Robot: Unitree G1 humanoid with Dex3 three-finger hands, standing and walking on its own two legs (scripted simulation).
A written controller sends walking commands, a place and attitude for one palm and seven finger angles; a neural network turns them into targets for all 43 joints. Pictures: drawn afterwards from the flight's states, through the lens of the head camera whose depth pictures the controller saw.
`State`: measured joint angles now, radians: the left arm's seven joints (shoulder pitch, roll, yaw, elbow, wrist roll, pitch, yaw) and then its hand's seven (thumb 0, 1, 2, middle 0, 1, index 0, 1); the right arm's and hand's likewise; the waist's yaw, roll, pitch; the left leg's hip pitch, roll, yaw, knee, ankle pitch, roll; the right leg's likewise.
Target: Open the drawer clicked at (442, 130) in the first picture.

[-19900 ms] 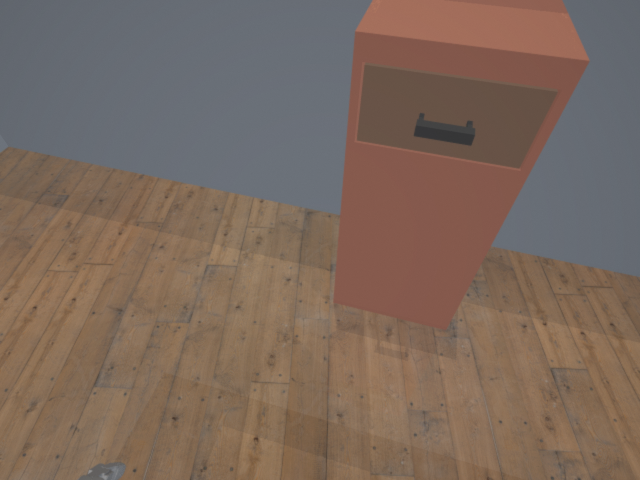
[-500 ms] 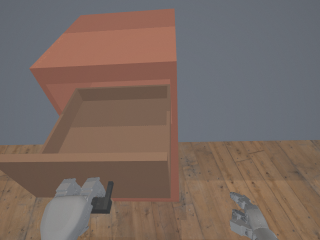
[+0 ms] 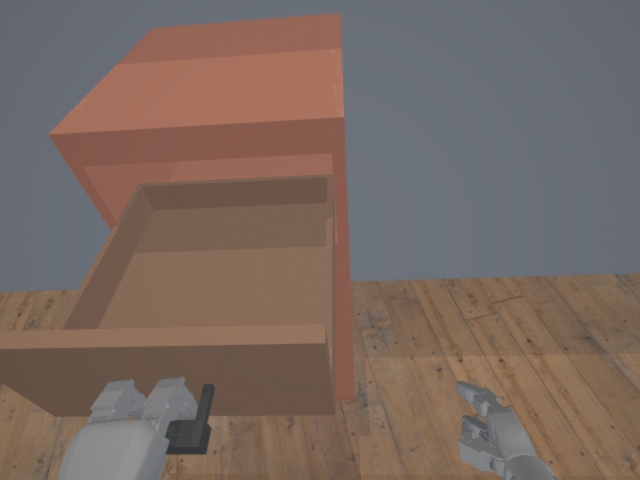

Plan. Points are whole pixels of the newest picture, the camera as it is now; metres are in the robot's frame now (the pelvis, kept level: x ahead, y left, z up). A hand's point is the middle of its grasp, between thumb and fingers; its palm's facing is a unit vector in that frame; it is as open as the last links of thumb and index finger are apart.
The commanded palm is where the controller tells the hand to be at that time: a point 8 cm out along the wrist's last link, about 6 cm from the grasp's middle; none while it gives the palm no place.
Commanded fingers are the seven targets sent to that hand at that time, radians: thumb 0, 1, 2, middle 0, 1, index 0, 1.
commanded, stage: open the thumb to release the handle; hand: left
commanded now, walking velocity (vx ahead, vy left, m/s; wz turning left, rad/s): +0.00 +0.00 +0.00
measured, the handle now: (156, 415) +0.17 +0.20 +0.07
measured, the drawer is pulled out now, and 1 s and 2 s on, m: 0.30 0.28 0.27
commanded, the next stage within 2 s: lift the hand off the handle in 0.54 s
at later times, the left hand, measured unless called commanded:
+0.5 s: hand (155, 446) +0.14 +0.20 +0.05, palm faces +0.04 -0.14 -0.99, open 11.4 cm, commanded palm +0.10 +0.21 +0.11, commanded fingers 0.00 -0.50 0.30 -0.30 -1.20 -0.30 -1.20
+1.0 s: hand (158, 442) +0.15 +0.20 +0.05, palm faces +0.08 -0.13 -0.99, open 13.7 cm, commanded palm +0.11 +0.20 +0.11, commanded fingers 0.00 -0.50 0.30 -0.30 -1.20 -0.30 -1.20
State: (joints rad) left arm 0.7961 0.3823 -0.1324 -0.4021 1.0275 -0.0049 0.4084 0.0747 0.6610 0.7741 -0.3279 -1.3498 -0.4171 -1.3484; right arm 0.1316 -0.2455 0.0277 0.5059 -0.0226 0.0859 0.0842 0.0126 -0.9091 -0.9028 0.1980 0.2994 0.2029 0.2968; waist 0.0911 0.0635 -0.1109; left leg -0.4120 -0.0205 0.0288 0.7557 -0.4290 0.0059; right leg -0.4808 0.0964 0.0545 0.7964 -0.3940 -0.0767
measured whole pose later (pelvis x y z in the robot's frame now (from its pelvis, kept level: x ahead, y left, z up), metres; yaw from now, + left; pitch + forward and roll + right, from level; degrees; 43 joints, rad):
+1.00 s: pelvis -0.01 +0.00 +0.00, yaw +1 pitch +4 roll +2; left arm 0.60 0.35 -0.17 -0.31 1.05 0.03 0.39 0.00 -0.49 0.30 -0.36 -1.22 -0.33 -1.23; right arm 0.11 -0.22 0.02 0.56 -0.02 0.09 0.05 0.01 -0.91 -0.90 0.20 0.30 0.20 0.30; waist 0.11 0.07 -0.10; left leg -0.41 -0.03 0.01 0.74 -0.41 0.01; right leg -0.47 0.08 0.03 0.78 -0.38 -0.07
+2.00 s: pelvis -0.01 +0.03 +0.03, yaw +1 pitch -5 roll +0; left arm 0.42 0.44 -0.13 -0.71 0.88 0.26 0.05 0.00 -0.49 0.30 -0.36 -1.22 -0.34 -1.21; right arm 0.05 -0.26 0.07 0.52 0.04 0.19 0.07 0.01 -0.91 -0.90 0.20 0.30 0.20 0.30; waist 0.14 0.13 -0.03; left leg -0.11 -0.05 0.01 0.49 -0.30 0.04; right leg -0.16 0.06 0.05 0.50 -0.26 -0.04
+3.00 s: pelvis -0.02 +0.02 +0.03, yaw +4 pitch -4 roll +0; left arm 0.50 0.53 0.18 -0.70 0.41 0.11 -0.03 0.00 -0.49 0.30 -0.32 -1.19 -0.32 -1.20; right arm 0.09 -0.28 0.05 0.53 0.04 0.07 0.00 0.01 -0.91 -0.90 0.20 0.30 0.20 0.30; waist 0.09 0.13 -0.01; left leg -0.15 -0.04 -0.04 0.50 -0.28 0.03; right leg -0.16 0.06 0.01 0.48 -0.24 -0.05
